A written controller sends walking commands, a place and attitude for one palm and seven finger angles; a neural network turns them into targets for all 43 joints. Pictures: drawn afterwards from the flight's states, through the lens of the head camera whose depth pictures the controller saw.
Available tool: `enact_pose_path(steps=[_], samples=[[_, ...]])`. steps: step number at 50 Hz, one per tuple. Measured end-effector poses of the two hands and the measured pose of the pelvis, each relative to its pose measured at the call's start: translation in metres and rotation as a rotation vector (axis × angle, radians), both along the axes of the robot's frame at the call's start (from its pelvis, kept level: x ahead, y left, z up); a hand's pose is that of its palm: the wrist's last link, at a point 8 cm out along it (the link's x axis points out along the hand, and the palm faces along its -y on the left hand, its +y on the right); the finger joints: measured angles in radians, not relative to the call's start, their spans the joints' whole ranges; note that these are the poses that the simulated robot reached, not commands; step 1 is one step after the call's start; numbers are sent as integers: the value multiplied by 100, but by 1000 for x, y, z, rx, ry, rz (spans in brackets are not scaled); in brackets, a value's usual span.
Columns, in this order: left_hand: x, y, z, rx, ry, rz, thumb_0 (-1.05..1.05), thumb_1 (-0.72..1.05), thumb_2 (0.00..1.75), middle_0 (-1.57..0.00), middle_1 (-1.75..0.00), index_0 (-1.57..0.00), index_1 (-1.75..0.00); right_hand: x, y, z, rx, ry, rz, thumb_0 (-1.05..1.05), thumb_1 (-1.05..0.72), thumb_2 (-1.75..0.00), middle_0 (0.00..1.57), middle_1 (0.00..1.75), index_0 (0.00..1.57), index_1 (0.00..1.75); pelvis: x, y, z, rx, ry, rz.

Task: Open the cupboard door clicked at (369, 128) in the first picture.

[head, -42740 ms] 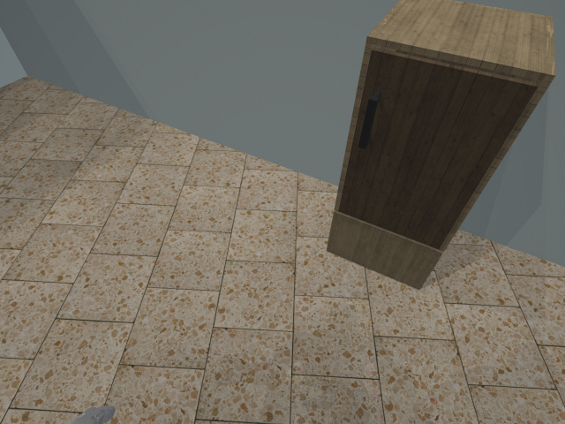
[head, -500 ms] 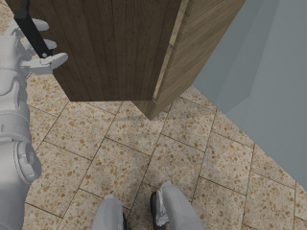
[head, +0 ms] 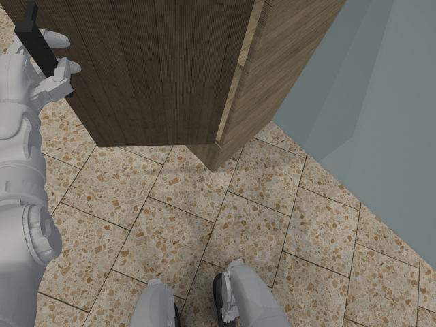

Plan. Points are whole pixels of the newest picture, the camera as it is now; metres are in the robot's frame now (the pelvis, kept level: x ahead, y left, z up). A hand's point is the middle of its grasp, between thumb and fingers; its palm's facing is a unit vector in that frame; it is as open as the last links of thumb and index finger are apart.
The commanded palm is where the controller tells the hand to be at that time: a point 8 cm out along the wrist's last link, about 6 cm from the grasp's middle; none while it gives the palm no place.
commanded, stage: pull the door open along its arc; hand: left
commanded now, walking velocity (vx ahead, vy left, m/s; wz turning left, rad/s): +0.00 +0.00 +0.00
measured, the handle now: (50, 55) +0.58 +0.23 +0.05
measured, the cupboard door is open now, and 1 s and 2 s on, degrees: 51 97 98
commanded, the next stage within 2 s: open thumb and fingers to let go in 0.82 s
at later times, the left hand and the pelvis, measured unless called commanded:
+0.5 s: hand (95, 162) +0.38 +0.15 +0.05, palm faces +0.14 -0.99 +0.07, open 6.0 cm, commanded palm +0.32 +0.21 +0.05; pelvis +0.02 +0.00 +0.03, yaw +0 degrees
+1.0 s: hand (160, 207) +0.31 +0.06 +0.05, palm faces +0.43 -0.90 -0.02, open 6.1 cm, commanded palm +0.25 +0.11 +0.05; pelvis +0.01 -0.05 +0.02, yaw +5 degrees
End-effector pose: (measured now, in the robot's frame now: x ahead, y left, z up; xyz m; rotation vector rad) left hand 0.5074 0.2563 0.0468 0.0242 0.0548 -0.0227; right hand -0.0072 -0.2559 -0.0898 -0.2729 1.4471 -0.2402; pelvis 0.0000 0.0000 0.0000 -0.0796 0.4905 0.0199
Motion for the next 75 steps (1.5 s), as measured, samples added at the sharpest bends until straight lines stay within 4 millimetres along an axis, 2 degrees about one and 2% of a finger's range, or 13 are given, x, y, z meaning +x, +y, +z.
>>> enact_pose_path(steps=[9,13,18,28,33,37,44,51,55,59,64,70,75], samples=[[-22,-2,0,3,1,-6,0,75,78,-37,-135,-36,-135,14,1,7,25,-38,-17,1,-91,-90,21,30,21,30,9,-1,11,9,-23,-15],[-44,-6,0,4,2,-24,0,74,75,-37,-135,-36,-135,32,1,13,39,-88,-10,1,-91,-90,21,30,21,30,15,-1,17,16,-40,-18],[-84,-16,0,-14,-3,-39,0,72,73,-36,-134,-36,-135,67,1,19,59,-189,24,1,-91,-90,21,30,21,30,21,0,25,24,-64,-20],[-181,-79,0,-87,-28,228,2,68,71,-34,-132,-37,-133,159,19,19,152,-446,166,1,-91,-90,20,30,20,30,23,-2,26,48,-119,-22],[-213,-110,3,-62,-25,307,3,66,69,-35,-130,-37,-133,193,34,20,200,-536,222,1,-91,-90,20,30,20,30,19,-11,23,65,-152,-17],[-230,-129,4,-40,-22,361,3,65,68,-35,-128,-37,-133,208,41,20,228,-577,249,1,-91,-90,20,30,20,30,17,-22,22,77,-172,-8],[-242,-149,6,-5,-23,428,3,65,70,-35,-128,-35,-133,207,29,14,229,-580,278,1,-91,-90,21,30,21,30,15,-41,21,91,-190,21],[-241,-158,4,6,-48,464,3,69,78,-34,-131,-33,-133,187,-2,-1,188,-520,292,1,-91,-90,21,30,21,30,8,-56,17,103,-182,45],[-242,-156,5,24,-48,450,2,64,77,-34,-130,-33,-132,174,-19,-5,163,-495,271,1,-91,-90,20,30,21,30,4,-62,17,110,-184,48],[-242,-155,6,29,-41,430,1,48,71,-34,-128,-33,-130,163,-30,-5,144,-491,250,1,-91,-90,20,30,20,30,-1,-64,18,113,-191,48],[-244,-154,6,6,-35,420,1,20,60,-32,-124,-33,-127,156,-34,-1,134,-509,236,1,-91,-90,20,30,20,30,-6,-64,19,115,-198,43],[-246,-152,6,-9,-56,422,0,-17,44,-30,-121,-31,-123,155,-27,2,136,-535,245,1,-91,-90,20,30,20,30,-12,-58,18,110,-205,41],[-247,-148,4,-2,-62,419,0,-36,36,-29,-114,-29,-114,157,-13,3,147,-549,265,1,-91,-90,20,30,20,30,-17,-51,16,103,-208,43]])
